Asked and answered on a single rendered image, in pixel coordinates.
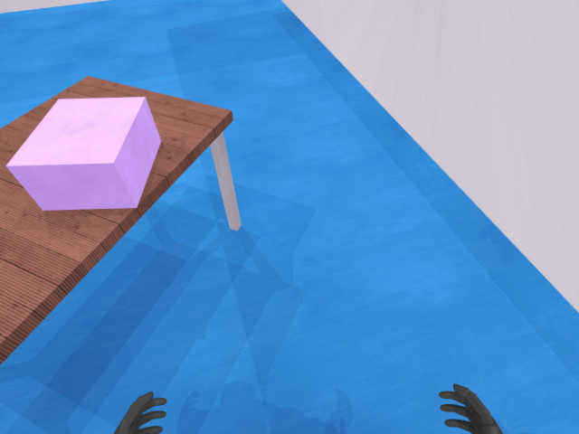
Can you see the right robot hand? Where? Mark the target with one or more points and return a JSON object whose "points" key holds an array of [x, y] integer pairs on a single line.
{"points": [[481, 422]]}

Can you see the table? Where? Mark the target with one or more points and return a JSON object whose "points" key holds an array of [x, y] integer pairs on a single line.
{"points": [[45, 254]]}

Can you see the left robot hand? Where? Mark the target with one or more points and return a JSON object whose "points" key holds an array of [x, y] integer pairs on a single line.
{"points": [[134, 418]]}

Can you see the carton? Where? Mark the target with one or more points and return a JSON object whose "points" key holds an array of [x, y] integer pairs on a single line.
{"points": [[89, 154]]}

